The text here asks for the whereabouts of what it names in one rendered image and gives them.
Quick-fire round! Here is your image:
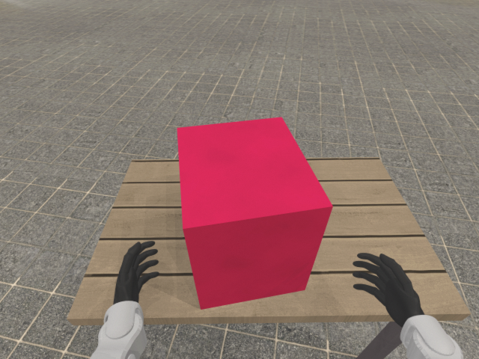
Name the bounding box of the right robot hand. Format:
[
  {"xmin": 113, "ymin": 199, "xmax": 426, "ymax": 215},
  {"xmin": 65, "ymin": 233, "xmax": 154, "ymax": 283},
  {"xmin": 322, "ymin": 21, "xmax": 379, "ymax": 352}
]
[{"xmin": 353, "ymin": 253, "xmax": 425, "ymax": 327}]

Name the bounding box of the left robot forearm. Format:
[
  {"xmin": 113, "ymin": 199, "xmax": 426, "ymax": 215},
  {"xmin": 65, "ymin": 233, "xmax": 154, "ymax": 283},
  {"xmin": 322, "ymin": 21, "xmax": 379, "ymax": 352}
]
[{"xmin": 90, "ymin": 301, "xmax": 147, "ymax": 359}]

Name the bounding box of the table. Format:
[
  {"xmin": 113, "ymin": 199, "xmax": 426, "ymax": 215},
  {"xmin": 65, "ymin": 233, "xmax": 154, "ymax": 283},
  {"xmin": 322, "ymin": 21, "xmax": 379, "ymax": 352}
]
[{"xmin": 67, "ymin": 157, "xmax": 471, "ymax": 359}]

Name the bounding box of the left robot hand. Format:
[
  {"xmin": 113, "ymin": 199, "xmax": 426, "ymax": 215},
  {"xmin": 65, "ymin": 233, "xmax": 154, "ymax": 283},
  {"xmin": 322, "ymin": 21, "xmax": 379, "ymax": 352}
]
[{"xmin": 113, "ymin": 241, "xmax": 159, "ymax": 305}]

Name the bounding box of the carton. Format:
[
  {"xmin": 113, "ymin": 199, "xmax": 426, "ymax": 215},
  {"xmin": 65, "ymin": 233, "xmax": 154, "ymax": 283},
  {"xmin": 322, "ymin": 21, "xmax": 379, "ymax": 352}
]
[{"xmin": 177, "ymin": 117, "xmax": 333, "ymax": 310}]

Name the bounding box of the right robot forearm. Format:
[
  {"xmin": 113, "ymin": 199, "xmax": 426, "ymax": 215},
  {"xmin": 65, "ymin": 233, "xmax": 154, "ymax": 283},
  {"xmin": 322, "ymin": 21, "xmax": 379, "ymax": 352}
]
[{"xmin": 400, "ymin": 315, "xmax": 463, "ymax": 359}]

